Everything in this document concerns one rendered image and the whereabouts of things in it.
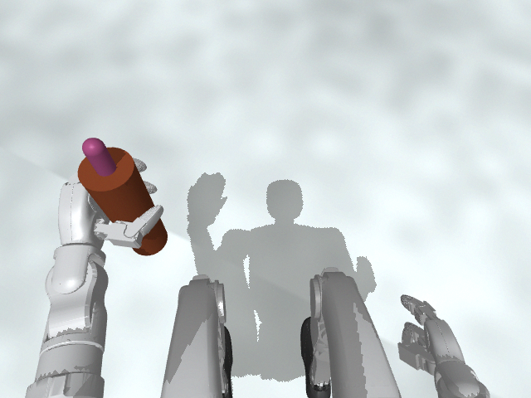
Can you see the right robot foot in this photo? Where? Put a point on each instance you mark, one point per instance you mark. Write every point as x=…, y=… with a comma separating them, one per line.
x=312, y=391

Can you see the left robot arm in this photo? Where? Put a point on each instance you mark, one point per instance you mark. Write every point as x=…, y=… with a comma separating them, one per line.
x=72, y=348

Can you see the right robot hand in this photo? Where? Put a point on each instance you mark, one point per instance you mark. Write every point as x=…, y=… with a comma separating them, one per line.
x=433, y=345

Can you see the right robot arm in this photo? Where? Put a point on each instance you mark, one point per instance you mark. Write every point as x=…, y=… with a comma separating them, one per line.
x=457, y=380

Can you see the left robot hand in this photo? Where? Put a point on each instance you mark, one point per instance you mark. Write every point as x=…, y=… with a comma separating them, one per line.
x=81, y=220

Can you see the bottle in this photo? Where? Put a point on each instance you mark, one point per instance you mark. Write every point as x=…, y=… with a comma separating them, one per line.
x=111, y=177

